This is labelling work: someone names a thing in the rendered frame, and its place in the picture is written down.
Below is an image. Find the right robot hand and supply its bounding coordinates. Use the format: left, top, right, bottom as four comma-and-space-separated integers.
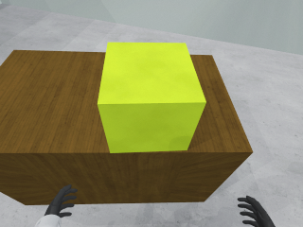
237, 196, 276, 227

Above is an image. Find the robot left forearm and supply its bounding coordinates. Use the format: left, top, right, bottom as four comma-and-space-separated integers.
34, 214, 62, 227

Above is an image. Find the left robot hand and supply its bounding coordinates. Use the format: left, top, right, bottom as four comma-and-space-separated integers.
45, 184, 78, 218

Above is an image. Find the carton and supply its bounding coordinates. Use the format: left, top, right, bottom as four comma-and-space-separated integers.
98, 42, 206, 153

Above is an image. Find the pedestal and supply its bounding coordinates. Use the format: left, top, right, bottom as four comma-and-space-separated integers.
0, 49, 253, 205

